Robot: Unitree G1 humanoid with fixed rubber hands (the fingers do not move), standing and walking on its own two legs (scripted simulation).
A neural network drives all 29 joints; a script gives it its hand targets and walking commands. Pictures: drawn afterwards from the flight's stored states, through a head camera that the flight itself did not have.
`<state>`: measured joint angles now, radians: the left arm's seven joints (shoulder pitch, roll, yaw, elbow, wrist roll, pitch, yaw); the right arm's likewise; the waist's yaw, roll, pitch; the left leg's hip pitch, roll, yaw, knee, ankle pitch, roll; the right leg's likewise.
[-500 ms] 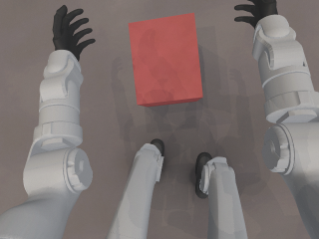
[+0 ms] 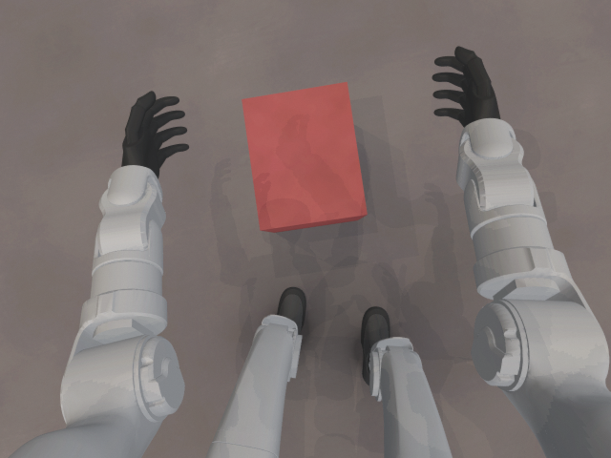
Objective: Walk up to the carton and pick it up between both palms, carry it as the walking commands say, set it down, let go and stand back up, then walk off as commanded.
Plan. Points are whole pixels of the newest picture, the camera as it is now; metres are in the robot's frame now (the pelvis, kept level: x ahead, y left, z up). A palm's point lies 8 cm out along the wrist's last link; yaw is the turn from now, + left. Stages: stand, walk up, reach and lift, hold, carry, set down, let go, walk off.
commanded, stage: let go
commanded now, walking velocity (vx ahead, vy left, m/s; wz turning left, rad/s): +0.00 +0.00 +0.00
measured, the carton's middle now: (306, 166) +0.52 +0.12 -0.57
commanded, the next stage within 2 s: stand in 1.22 s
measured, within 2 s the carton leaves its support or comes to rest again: neither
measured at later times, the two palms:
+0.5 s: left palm (86, 322) +0.25 +0.25 +0.00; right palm (591, 291) +0.34 -0.18 -0.01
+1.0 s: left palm (103, 348) +0.24 +0.22 +0.03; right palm out of the picture +0.26 -0.25 +0.03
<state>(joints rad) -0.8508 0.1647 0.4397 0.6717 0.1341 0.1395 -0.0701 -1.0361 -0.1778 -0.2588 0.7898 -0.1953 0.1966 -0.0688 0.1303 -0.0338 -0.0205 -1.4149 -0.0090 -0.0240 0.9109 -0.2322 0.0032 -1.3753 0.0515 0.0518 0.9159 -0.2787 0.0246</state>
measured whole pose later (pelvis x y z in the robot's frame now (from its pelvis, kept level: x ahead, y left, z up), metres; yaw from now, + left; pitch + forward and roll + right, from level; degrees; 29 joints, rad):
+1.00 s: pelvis +0.08 -0.02 +0.09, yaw +3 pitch -4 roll +1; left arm 0.21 0.22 0.04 0.42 0.03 0.13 -0.07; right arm 0.22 -0.20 -0.05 0.43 -0.01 0.10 0.06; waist 0.00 -0.02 0.08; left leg -0.12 -0.01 -0.05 0.44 -0.25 -0.02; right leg -0.08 0.03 0.04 0.45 -0.31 -0.02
